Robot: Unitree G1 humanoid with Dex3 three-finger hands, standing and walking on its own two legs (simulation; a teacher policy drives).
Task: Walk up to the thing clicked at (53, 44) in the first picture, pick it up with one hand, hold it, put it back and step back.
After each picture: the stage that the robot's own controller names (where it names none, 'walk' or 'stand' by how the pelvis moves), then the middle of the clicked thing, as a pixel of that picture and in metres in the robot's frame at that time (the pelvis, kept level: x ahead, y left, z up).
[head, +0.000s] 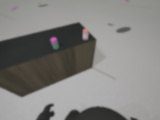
stand; (54, 43) +0.72 +0.45 -0.06
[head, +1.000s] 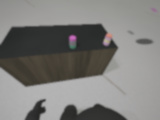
walk; (72, 42) +0.70 +0.20 -0.04
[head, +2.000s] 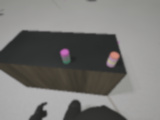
stand; (65, 56) +0.48 +0.25 -0.01
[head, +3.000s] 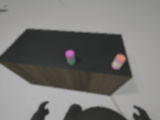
stand; (70, 57) +0.48 +0.20 -0.04
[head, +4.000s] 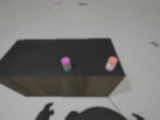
stand; (66, 64) +0.44 +0.24 -0.06
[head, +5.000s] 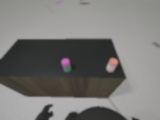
stand; (66, 65) +0.44 +0.23 -0.06
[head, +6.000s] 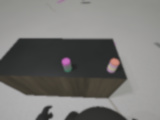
stand; (67, 65) +0.43 +0.23 -0.06
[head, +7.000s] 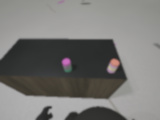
stand; (67, 65) +0.43 +0.23 -0.06
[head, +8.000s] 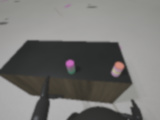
rise first; (70, 67) +0.43 +0.22 -0.06
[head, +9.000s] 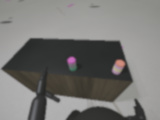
go down; (72, 64) +0.46 +0.21 -0.05
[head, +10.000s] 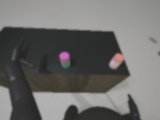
go down; (65, 60) +0.43 +0.20 -0.01
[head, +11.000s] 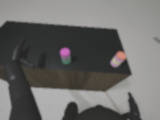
approach; (65, 56) +0.45 +0.20 +0.00
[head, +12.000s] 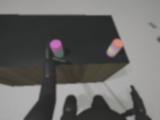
close; (57, 49) +0.47 +0.21 +0.04
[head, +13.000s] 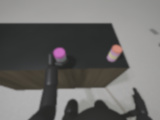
lift; (60, 57) +0.41 +0.20 +0.06
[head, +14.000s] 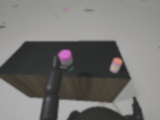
lift; (66, 60) +0.32 +0.17 +0.17
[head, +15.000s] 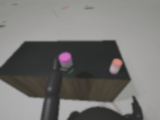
hold; (66, 63) +0.33 +0.17 +0.14
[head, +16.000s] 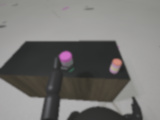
hold; (67, 62) +0.33 +0.17 +0.15
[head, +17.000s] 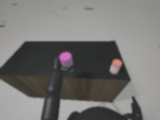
crouch; (67, 62) +0.33 +0.17 +0.14
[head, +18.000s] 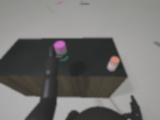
crouch; (61, 51) +0.41 +0.21 +0.15
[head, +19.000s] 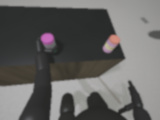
lower; (49, 43) +0.49 +0.23 +0.04
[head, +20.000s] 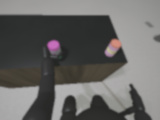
lower; (55, 50) +0.46 +0.21 +0.03
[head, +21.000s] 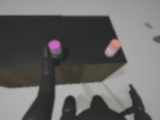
lower; (56, 50) +0.46 +0.21 +0.04
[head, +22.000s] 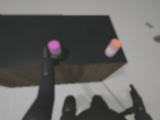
lower; (55, 50) +0.46 +0.21 +0.04
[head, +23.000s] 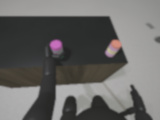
loosen; (57, 50) +0.46 +0.20 +0.04
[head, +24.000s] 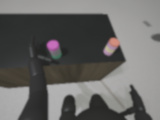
withdraw; (54, 50) +0.46 +0.21 +0.03
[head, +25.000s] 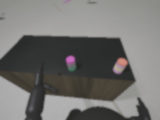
sink last; (71, 63) +0.43 +0.20 -0.02
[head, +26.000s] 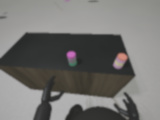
stand; (72, 58) +0.47 +0.20 +0.00
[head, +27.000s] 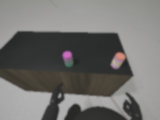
stand; (68, 59) +0.45 +0.21 +0.01
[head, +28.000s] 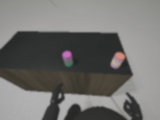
stand; (67, 59) +0.45 +0.21 +0.01
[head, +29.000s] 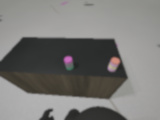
stand; (69, 63) +0.45 +0.22 -0.05
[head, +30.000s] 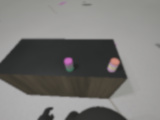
stand; (69, 64) +0.45 +0.22 -0.06
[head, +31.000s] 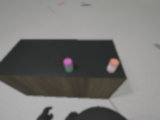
stand; (68, 65) +0.44 +0.22 -0.06
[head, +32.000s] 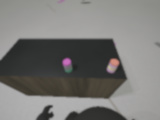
walk; (67, 65) +0.43 +0.22 -0.06
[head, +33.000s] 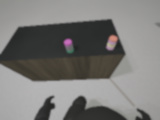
walk; (69, 46) +0.58 +0.25 -0.05
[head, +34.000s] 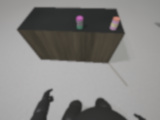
walk; (79, 22) +0.92 +0.18 -0.03
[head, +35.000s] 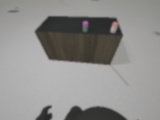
stand; (85, 26) +1.09 +0.18 -0.05
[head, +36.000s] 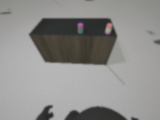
stand; (80, 28) +1.07 +0.20 -0.07
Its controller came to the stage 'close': yes
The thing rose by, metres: 0.21
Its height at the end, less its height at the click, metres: +0.00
